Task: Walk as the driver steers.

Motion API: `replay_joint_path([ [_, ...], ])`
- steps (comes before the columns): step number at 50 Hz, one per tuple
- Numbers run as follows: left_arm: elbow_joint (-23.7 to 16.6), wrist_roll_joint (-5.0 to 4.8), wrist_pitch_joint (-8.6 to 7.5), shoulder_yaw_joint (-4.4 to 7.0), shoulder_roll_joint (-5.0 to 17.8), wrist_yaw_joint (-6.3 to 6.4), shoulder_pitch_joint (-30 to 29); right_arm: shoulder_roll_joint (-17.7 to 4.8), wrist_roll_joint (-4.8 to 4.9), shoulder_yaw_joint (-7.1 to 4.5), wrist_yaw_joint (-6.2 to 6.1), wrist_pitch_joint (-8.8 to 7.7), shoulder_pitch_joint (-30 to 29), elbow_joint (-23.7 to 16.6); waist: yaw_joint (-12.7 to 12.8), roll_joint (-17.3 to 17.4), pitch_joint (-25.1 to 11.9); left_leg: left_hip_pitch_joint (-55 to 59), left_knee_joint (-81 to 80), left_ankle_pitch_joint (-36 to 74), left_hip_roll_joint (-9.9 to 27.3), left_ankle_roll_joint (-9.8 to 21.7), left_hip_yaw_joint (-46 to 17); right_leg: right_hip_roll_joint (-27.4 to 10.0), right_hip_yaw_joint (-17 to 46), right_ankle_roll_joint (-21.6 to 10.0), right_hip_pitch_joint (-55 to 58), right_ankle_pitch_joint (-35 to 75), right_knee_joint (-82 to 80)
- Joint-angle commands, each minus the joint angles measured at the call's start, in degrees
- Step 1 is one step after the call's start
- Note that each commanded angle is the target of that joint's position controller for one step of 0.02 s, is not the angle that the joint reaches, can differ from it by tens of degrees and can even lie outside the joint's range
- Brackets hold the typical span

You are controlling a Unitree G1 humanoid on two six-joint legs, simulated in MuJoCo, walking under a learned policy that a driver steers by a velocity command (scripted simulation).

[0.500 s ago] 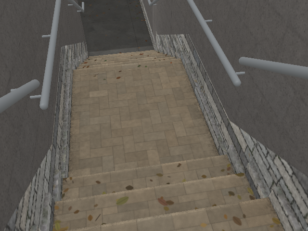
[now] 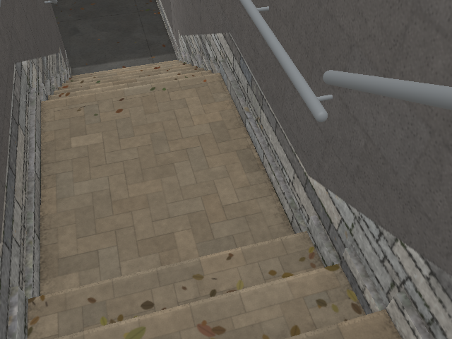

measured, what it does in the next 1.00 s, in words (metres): goes down: left foot, then right foot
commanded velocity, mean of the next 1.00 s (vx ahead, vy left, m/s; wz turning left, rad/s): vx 0.08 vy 0.00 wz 0.10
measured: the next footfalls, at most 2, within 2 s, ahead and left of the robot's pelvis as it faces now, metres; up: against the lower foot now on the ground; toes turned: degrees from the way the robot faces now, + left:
left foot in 0.38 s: +0.11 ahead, +0.16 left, +0.00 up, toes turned +19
right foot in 0.96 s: +0.10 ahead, -0.06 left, +0.00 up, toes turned -1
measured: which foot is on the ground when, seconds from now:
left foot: up 0.00-0.36, down 0.38-0.94, up 0.96-1.00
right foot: down 0.00-0.40, up 0.42-0.94, down 0.96-1.00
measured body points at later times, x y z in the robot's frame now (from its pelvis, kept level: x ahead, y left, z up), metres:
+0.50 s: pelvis +0.08 +0.07 -0.04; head +0.09 +0.07 +0.41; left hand +0.09 +0.35 -0.15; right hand +0.25 -0.15 -0.15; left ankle +0.07 +0.15 -0.75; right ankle +0.09 -0.07 -0.69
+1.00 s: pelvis +0.08 +0.02 -0.04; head +0.09 +0.01 +0.41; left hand +0.16 +0.29 -0.16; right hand +0.13 -0.27 -0.16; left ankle +0.07 +0.16 -0.72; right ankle +0.06 -0.06 -0.75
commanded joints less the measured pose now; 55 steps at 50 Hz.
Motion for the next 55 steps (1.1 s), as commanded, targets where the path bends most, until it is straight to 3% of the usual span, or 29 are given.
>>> replay_joint_path([
  [1,2.1,3.41,1.93,6.98,15.9,0.09,24.2,-8.0,1.2,-1.69,1.49,-0.45,-3.4,-10.7,13.3,1.6,-20.1,-43.8,28.9,-1.4,6.0,-4.1,-0.5,-29.6,14.8,-22.4,52.3,80.5,16.3],
  [3,0.6,0.46,1.49,4.76,10.0,0.18,13.2,-4.3,0.0,-1.07,-1.39,0.88,-8.2,-12.9,7.0,4.8,-6.5,-34.0,11.7,9.6,11.9,-4.0,-3.7,-27.3,9.3,-18.3,19.3,54.8,7.9],
  [5,0.4,0.46,-0.87,4.17,6.9,1.85,11.4,-2.9,-0.92,-1.1,-1.52,1.45,-1.8,-9.6,2.0,2.8,2.9,-20.4,0.8,28.3,12.3,-3.3,0.0,-18.4,0.7,-15.1,-5.7,39.7,-0.1],
  [10,3.7,2.72,-1.23,3.48,7.4,4.13,17.0,-3.6,-1.93,-2.5,1.17,2.68,-8.9,-9.0,6.7,-1.8,2.7,-15.3,-30.3,57.0,13.1,-1.8,4.8,-16.8,-4.1,-8.1,-6.4,7.1,0.9],
  [13,2.8,2.86,-0.97,4.47,10.5,4.28,15.6,-6.3,-2.95,-3.73,-1.18,2.11,-12.6,-14.0,6.1,-2.1,0.7,-16.6,-21.2,51.3,12.6,-1.2,2.1,-24.6,0.9,-10.3,-2.9,6.1,4.5],
  [15,2.1,-2.25,-2.32,6.19,12.2,6.98,11.9,-9.1,-4.81,-4.73,-2.4,1.57,-26.6,-20.5,10.4,-0.6,2.5,-24.6,-38.2,34.9,14.1,-0.1,5.2,-22.4,-0.1,-6.0,5.1,-5.9,3.9],
  [18,2.6,0.05,-1.88,8.14,15.6,7.76,13.7,-8.6,-1.63,-5.67,-3.9,1.64,-23.9,-18.7,10.7,-2.9,2.5,-8.0,-45.7,30.2,8.0,0.8,10.2,-23.4,0.7,-3.6,0.5,-14.8,2.7],
  [20,3.7,1.69,-1.78,8.15,13.4,6.12,12.4,-13.6,1.11,-9.14,-4.95,-0.18,-15.2,-15.9,5.1,6.5,-2.1,14.2,-61.0,48.9,4.1,5.5,8.6,-16.7,-5.2,0.7,-7.9,-19.6,24.1],
  [21,-2.8,1.43,-1.89,6.23,6.2,5.33,11.5,-22.5,0.99,-10.56,-7.33,-1.41,-10.5,-16.2,7.7,24.1,-12.8,31.3,-63.9,81.1,21.1,22.2,-16.1,-3.1,-12.7,7.1,-23.2,-44.3,48.6],
  [22,-6.2,-3.28,-2.39,5.7,7.0,5.07,4.1,-22.7,-3.09,-10.17,-4.74,-3.17,-0.7,-15.5,0.3,13.6,-13.5,37.7,-68.7,82.0,28.1,27.1,-28.1,3.2,1.8,8.1,-36.5,-46.4,48.9],
  [23,-5.3,-5.87,-2.17,5.56,7.1,5.15,0.1,-20.7,-4.7,-10.77,-2.5,-3.77,1.7,-12.8,-3.6,5.3,-4.4,33.2,-69.0,81.2,29.3,24.8,-26.1,2.6,8.1,9.0,-41.6,-44.0,46.9],
  [25,0.8,-3.48,-1.45,5.72,9.4,5.73,9.6,-16.7,2.05,-9.9,0.07,-1.68,-11.6,-14.0,6.7,6.9,-2.8,18.6,-64.8,83.2,27.4,21.4,-14.3,-4.1,6.9,10.2,-34.6,-37.1,49.1],
  [27,9.2,-0.61,-0.01,5.58,7.1,4.06,22.2,-9.6,1.61,-6.84,1.86,-0.28,-21.0,-15.7,13.6,4.3,-1.0,-4.8,-63.7,75.0,21.8,12.6,-4.9,-4.8,7.3,11.5,-16.8,-22.9,50.0],
  [28,13.3,-0.18,0.57,4.29,3.6,1.51,29.8,-9.0,-0.8,-5.51,2.08,-0.27,-26.6,-16.6,16.8,3.9,-1.4,-14.6,-62.7,70.3,17.6,8.5,-1.0,-3.5,7.5,11.6,-7.3,-9.2,52.1],
  [29,14.8,-1.4,0.74,4.43,3.0,-0.49,31.2,-10.7,-1.03,-5.05,2.14,-0.48,-33.0,-18.6,18.6,3.7,-0.9,-23.1,-62.2,68.3,15.6,5.6,3.2,-1.6,5.6,12.1,0.2,-4.2,53.5],
  [31,14.7,-2.61,0.21,6.0,7.0,-1.88,31.2,-15.1,-0.61,-4.82,2.36,-0.98,-37.7,-19.0,18.8,7.7,-2.4,-26.0,-61.0,68.2,16.1,4.2,5.2,0.8,2.9,13.0,7.4,-7.6,54.9],
  [33,9.7,-3.61,0.02,7.66,12.5,1.23,19.4,-17.2,0.86,-5.26,2.94,-1.28,-29.8,-16.6,11.5,9.4,-3.1,-5.1,-61.1,72.2,22.9,8.0,-2.9,-1.1,4.6,14.3,-5.2,-23.6,40.2],
  [35,4.3,-3.72,0.17,6.26,10.4,5.98,9.3,-22.8,2.22,-8.28,0.2,-0.18,-21.6,-15.0,4.5,8.0,-5.5,13.3,-62.0,65.1,30.6,17.7,-15.5,-2.3,6.2,15.1,-17.0,-30.9,36.6],
  [38,0.3,-1.55,1.96,2.45,4.0,7.38,-0.9,-21.1,1.88,-9.19,-5.3,1.48,-6.5,-12.1,-3.8,8.2,-0.9,27.6,-68.1,58.2,38.0,25.0,-27.6,-1.6,6.8,13.5,-35.8,-31.9,34.8],
  [41,4.9,0.43,1.63,2.37,5.4,7.59,9.2,-17.0,2.01,-9.3,-6.85,0.98,-15.5,-14.7,1.1,7.0,-0.4,11.8,-72.1,42.5,30.9,18.8,-13.9,0.5,0.0,9.2,-19.9,-30.6,30.5],
  [44,7.3,0.83,1.32,3.97,5.3,4.63,17.3,-18.5,0.24,-10.41,-6.16,-1.04,-24.4,-16.4,6.5,6.8,1.9,-7.5,-75.9,3.8,25.5,12.2,-2.4,4.3,-4.8,4.1,2.1,-23.3,25.5],
  [47,9.1,-0.98,-1.55,6.44,6.6,4.3,23.4,-15.6,-0.72,-10.09,-5.59,-1.78,-28.7,-16.4,11.6,3.6,0.7,-14.9,-59.0,2.5,23.0,9.6,5.0,4.1,-0.6,2.5,16.8,-17.4,13.4],
  [48,13.2,1.26,-3.23,7.61,9.2,4.68,35.3,-10.2,-1.98,-8.51,-5.2,-1.91,-33.7,-17.7,17.9,-3.6,0.8,-28.0,-34.3,11.4,15.4,6.1,8.4,-2.6,15.2,-1.7,27.4,-19.3,6.7],
  [49,11.8,1.26,-4.05,8.42,17.5,3.37,38.5,-5.2,-1.13,-6.41,-3.86,-2.22,-30.9,-21.2,16.0,-5.9,-0.4,-42.2,-28.5,12.0,4.7,3.8,-2.2,-14.6,42.0,-13.1,35.3,-8.9,-0.1],
  [50,12.7,2.43,-3.1,8.24,15.2,0.56,35.4,-8.0,1.26,-6.73,-3.2,-1.63,-29.6,-19.7,15.7,-1.3,9.1,-51.6,-28.0,17.7,5.3,3.6,-12.7,-18.7,46.3,-17.1,30.7,-25.6,-5.8],
  [52,8.4,-2.73,-2.43,6.56,8.7,-2.32,19.8,-14.8,-0.66,-8.38,-3.45,-1.08,-27.9,-15.3,9.7,3.2,8.7,-47.1,-20.8,28.2,10.5,2.3,-4.5,-12.8,33.8,-14.8,18.3,-33.5,-4.6],
  [53,7.5,-2.67,-1.92,5.54,5.8,-2.28,15.6,-13.1,-2.01,-7.66,-3.46,-1.05,-24.9,-13.7,7.4,4.7,6.5,-38.4,-22.6,34.0,12.1,1.9,-3.3,-9.6,26.8,-12.9,7.6,-29.8,-3.3],
  [54,8.9,-0.38,-1.43,4.76,3.6,-1.76,15.0,-7.2,-3.84,-5.2,-2.59,-0.37,-21.2,-11.4,5.6,3.8,7.4,-32.7,-19.4,43.3,13.6,2.2,-3.9,-6.3,23.1,-10.7,-1.6,-24.3,-1.0],
  [55,9.6,0.1,-1.48,4.51,3.4,-1.19,15.7,-5.9,-3.36,-4.3,-1.44,0.17,-19.7,-10.1,6.0,2.1,6.5,-29.8,-18.5,48.7,13.3,1.6,-2.2,-3.9,20.3,-10.3,-7.0,-21.3,-0.1],
])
